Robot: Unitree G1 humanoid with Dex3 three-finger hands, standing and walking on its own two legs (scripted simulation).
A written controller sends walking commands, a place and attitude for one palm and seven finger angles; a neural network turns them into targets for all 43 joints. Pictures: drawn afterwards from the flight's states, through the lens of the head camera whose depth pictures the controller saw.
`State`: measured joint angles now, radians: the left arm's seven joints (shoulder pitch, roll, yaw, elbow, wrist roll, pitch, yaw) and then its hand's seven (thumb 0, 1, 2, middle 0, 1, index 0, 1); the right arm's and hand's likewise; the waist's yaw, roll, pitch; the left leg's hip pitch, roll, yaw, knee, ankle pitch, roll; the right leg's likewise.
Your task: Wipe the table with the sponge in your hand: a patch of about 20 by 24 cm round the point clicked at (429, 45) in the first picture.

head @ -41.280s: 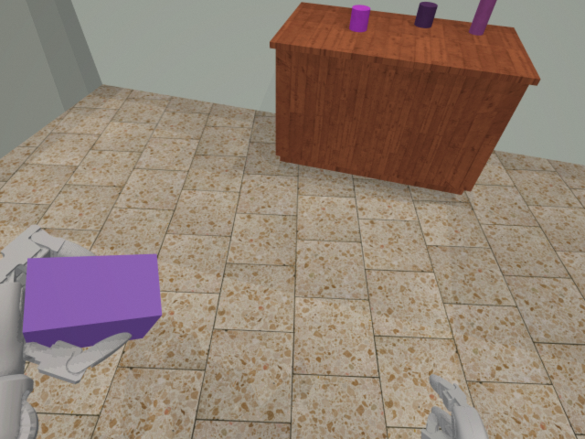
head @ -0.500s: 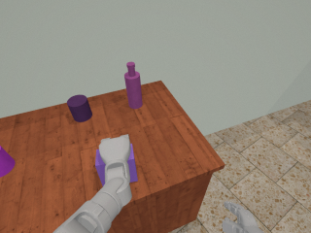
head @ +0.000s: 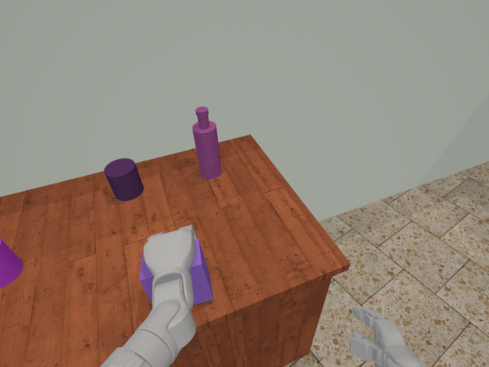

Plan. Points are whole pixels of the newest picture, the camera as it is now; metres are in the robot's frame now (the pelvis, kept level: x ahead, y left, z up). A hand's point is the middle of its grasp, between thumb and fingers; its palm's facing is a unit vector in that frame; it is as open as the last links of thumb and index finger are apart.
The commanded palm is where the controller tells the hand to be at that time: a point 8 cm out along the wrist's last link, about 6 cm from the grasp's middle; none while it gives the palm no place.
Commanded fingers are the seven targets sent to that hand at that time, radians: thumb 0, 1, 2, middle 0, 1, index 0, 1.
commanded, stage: slide back across to the middle lane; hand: left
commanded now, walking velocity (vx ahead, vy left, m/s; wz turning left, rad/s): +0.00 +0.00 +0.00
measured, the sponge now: (180, 282) +0.29 +0.17 -0.04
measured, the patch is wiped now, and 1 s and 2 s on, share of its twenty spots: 0.85 0.85 0.85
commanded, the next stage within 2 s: wipe forward along the middle lane in 0.34 s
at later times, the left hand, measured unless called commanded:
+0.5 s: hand (145, 284) +0.26 +0.22 +0.00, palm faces -0.07 -0.11 -0.99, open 10.5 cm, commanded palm +0.24 +0.22 +0.05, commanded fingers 0.00 0.10 1.30 -1.20 -1.60 -1.20 -1.60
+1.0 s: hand (143, 256) +0.32 +0.25 -0.01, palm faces -0.09 -0.04 -0.99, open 10.5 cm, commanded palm +0.30 +0.24 +0.03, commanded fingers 0.00 0.10 1.30 -1.20 -1.60 -1.20 -1.60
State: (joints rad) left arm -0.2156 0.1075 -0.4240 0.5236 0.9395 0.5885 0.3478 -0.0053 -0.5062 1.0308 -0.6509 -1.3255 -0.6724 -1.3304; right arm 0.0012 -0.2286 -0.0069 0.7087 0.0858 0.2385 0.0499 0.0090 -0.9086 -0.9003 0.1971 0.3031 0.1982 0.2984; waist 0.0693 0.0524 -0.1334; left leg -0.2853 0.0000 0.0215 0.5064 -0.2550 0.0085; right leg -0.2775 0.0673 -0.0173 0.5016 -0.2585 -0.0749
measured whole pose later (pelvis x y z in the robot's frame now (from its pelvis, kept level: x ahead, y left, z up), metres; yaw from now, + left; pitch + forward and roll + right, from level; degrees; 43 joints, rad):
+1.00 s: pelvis -0.02 +0.00 -0.01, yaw +1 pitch +6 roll +0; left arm -0.38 0.25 -0.22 0.73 0.98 0.42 0.32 0.00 -0.53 1.03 -0.68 -1.30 -0.70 -1.30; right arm 0.09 -0.24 -0.01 0.74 0.09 0.15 -0.03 0.01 -0.91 -0.90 0.20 0.30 0.20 0.30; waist 0.03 0.05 -0.12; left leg -0.42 -0.01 0.01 0.57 -0.25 0.01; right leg -0.41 0.06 -0.03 0.56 -0.25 -0.07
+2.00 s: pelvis -0.01 +0.03 -0.02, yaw +0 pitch +14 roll -2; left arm -0.75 0.36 -0.10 1.14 1.01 0.32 0.37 0.01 -0.54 1.04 -0.70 -1.29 -0.71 -1.30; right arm 0.19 -0.24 -0.01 0.77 0.07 0.13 0.00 0.00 -0.91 -0.90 0.20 0.30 0.20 0.30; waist -0.06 0.03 -0.15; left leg -0.63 -0.01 0.01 0.67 -0.29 0.04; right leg -0.59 0.06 -0.04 0.60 -0.26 -0.04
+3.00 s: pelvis +0.02 +0.05 -0.01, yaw +1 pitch +13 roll -3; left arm -0.56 0.48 0.00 0.93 1.04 0.19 0.27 0.01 -0.53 1.04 -0.68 -1.31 -0.70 -1.31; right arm 0.17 -0.24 -0.02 0.72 0.07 0.16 0.01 0.00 -0.91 -0.90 0.20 0.30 0.20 0.30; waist -0.01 0.03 -0.14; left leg -0.54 -0.03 0.01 0.64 -0.32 0.07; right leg -0.48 0.04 -0.03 0.54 -0.28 -0.01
